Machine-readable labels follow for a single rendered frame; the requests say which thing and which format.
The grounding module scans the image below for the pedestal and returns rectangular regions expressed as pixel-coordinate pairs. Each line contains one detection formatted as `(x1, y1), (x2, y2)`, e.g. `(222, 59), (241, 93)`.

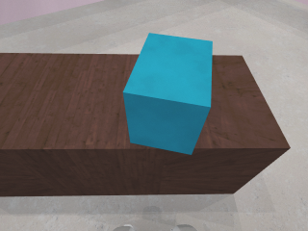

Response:
(0, 53), (290, 197)

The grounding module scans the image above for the carton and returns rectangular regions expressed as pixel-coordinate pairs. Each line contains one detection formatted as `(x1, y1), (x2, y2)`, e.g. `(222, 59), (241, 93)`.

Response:
(123, 33), (213, 155)

